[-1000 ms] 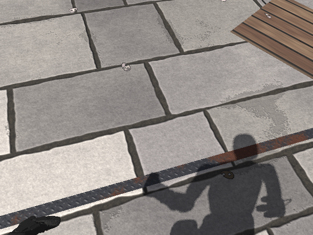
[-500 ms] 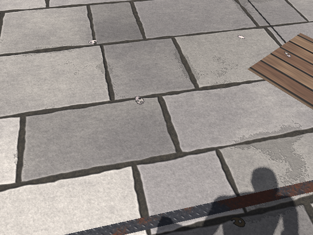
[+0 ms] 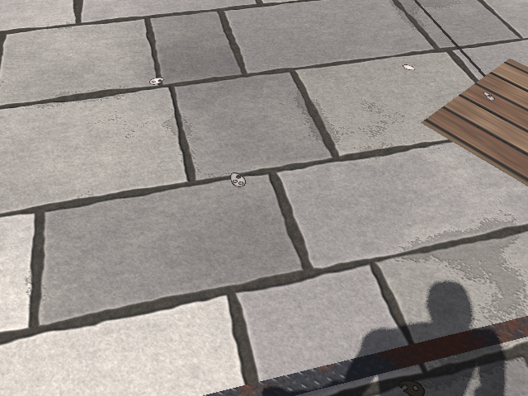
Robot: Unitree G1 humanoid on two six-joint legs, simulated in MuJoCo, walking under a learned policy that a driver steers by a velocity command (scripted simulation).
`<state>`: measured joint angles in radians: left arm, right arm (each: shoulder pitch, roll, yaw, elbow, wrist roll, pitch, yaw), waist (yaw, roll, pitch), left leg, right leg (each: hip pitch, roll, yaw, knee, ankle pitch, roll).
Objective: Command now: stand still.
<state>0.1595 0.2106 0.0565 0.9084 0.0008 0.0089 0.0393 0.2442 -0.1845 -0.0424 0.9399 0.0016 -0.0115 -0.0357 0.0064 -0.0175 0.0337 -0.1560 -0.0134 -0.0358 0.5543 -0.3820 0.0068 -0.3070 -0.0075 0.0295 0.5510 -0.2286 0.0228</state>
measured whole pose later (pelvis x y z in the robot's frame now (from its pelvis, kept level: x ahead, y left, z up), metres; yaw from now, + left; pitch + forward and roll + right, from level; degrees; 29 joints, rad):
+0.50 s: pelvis +0.00 +0.00 +0.00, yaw -1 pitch -2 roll +0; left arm 0.15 0.20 0.05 1.07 0.00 0.02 0.05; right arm 0.29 -0.17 -0.03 1.07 0.00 -0.01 -0.04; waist 0.01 -0.01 0.04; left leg -0.12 -0.01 -0.02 0.50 -0.35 0.01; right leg -0.28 -0.01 0.04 0.51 -0.21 0.02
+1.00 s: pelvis +0.00 +0.00 +0.00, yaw -1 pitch -1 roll +0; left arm 0.18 0.19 0.03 1.12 -0.01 0.02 0.05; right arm 0.34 -0.16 -0.01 1.10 0.00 -0.02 -0.04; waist 0.01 -0.01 0.04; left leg -0.12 -0.01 -0.01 0.49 -0.35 0.00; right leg -0.29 -0.01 0.05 0.51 -0.20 0.02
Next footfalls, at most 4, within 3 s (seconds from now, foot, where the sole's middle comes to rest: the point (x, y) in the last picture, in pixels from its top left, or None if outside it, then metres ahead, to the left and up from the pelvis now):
2.22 left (262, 363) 0.59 0.02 -0.77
2.70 right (311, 238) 0.99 -0.13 -0.77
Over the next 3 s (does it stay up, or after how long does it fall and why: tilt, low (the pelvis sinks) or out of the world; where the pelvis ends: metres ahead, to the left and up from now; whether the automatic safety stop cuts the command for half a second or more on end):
stays up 1.07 -0.14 0.00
